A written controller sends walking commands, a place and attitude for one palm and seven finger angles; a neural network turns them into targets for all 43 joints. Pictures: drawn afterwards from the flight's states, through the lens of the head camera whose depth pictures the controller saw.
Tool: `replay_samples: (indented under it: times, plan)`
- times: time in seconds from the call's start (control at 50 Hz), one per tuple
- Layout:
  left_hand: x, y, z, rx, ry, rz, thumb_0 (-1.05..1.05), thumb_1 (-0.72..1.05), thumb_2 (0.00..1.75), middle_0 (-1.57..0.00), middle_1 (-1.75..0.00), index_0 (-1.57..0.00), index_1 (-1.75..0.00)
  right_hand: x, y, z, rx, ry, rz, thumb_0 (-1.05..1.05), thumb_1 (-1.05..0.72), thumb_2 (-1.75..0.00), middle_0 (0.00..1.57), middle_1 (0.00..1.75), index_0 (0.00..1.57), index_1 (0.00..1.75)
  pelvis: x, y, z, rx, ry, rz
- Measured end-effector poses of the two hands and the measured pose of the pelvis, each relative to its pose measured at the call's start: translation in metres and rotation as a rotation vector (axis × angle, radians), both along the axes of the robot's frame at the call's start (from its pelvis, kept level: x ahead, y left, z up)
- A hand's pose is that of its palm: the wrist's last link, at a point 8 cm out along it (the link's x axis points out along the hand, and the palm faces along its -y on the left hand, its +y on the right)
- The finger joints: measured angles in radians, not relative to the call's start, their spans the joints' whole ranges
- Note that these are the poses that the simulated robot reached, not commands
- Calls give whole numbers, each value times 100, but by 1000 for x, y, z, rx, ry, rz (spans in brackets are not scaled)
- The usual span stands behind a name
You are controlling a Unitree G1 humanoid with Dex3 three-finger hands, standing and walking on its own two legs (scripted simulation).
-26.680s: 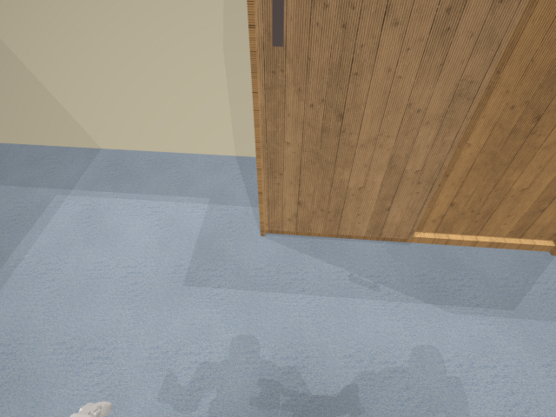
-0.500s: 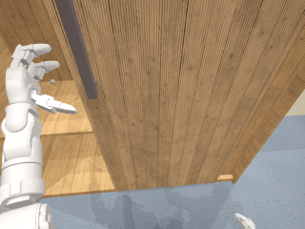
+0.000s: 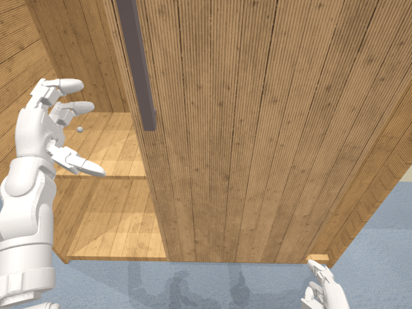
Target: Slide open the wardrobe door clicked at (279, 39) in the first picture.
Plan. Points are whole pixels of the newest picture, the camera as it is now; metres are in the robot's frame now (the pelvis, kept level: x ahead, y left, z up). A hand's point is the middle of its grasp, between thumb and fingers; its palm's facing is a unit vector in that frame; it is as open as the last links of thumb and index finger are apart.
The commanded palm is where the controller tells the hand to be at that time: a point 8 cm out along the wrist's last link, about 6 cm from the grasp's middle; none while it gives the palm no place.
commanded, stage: draw the hand back to the body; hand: left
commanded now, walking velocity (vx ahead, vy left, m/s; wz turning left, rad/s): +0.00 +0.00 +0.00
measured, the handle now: (142, 66) +0.50 +0.20 +0.27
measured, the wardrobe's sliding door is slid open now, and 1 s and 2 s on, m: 0.50 0.50 0.50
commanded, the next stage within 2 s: step back with the hand held close in 1.52 s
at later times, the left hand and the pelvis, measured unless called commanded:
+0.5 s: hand (59, 171) +0.25 +0.26 +0.20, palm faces +0.21 -0.97 -0.12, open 14.4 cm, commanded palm +0.21 +0.30 +0.20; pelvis -0.01 +0.01 +0.00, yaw +0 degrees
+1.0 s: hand (51, 190) +0.23 +0.28 +0.18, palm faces +0.44 -0.84 -0.32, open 10.2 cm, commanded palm +0.18 +0.31 +0.18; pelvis +0.01 +0.02 +0.01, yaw -2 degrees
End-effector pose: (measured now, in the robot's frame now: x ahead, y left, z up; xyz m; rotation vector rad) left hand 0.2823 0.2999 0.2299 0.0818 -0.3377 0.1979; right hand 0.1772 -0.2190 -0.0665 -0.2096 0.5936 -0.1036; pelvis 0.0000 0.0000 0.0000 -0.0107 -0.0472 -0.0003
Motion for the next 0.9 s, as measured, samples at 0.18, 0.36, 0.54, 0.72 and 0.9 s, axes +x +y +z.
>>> replay_samples:
  times: [0.18, 0.36, 0.54, 0.72, 0.9]
  plan:
    - [-13, 1, -6, -40, 221, -139, -1, -56, 20, -25, -115, -26, -115, -1, -5, 7, 30, -59, -33, 2, -90, -90, 20, 30, 21, 30, 2, 3, 3, 4, -24, -14]
    - [-49, 8, -20, -55, 214, -87, -1, -56, 20, -25, -115, -26, -115, 13, 1, 21, 19, -124, 11, 1, -90, -90, 20, 30, 21, 30, -1, 5, 2, 1, -43, -5]
    - [-74, 12, -20, 92, 124, 117, -1, -45, 25, -25, -108, -25, -109, 17, 15, 25, -7, -138, 72, 1, -90, -90, 20, 30, 21, 30, -7, 7, 3, -5, -56, 1]
    - [-92, 9, -32, 178, 58, 267, -1, -17, 38, -24, -92, -24, -93, -7, 17, 0, -14, 27, 54, 1, -90, -90, 20, 30, 21, 30, -2, 12, 7, 2, -55, -14]
    - [-94, 14, -37, 237, 91, 279, 0, 15, 54, -23, -73, -24, -74, -15, 10, -7, -15, 84, -8, 2, -90, -90, 20, 30, 21, 30, 9, 17, 9, 4, -61, -29]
